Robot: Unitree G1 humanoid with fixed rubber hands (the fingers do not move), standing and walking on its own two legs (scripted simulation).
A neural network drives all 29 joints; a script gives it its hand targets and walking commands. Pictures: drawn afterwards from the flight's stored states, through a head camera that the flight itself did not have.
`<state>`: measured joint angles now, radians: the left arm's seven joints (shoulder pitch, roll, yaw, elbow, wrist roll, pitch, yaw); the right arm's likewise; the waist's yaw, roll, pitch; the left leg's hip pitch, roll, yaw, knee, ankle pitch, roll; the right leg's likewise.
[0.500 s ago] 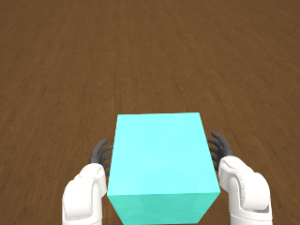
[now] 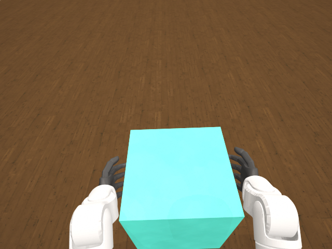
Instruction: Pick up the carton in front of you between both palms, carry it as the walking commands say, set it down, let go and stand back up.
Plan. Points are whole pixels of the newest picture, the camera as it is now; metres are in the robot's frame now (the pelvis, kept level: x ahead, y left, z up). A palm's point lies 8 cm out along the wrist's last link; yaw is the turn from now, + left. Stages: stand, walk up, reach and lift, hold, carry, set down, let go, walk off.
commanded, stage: carry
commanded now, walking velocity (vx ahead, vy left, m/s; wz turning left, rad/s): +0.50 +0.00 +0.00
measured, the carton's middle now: (177, 192) +0.28 +0.01 +0.01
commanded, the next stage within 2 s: none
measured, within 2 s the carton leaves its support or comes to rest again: neither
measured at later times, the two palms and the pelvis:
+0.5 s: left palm (136, 86) +0.62 +0.14 +0.09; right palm (225, 83) +0.62 -0.16 +0.09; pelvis +0.35 -0.01 -0.02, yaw -1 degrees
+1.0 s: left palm (137, 47) +0.96 +0.17 +0.07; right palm (202, 43) +0.95 -0.13 +0.08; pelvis +0.69 +0.03 +0.00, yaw -3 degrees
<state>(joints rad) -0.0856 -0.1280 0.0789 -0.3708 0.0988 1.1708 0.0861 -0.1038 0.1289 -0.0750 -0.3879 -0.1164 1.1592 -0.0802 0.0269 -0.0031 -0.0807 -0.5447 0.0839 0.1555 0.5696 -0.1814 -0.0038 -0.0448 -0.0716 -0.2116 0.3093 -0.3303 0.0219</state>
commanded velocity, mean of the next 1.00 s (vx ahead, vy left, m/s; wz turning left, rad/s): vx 0.50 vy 0.00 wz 0.00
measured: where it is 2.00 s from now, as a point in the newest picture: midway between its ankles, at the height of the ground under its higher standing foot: (174, 136)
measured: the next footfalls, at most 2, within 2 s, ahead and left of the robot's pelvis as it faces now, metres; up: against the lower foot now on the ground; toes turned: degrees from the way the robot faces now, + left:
left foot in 0.06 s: +0.22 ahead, +0.12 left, +0.00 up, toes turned +11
right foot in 0.48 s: +0.47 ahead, -0.12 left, +0.00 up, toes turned -15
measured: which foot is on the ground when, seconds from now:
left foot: up 0.00-0.04, down 0.06-0.50, up 0.52-0.84, down 0.86-1.00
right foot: down 0.00-0.06, up 0.08-0.46, down 0.48-0.88, up 0.90-1.00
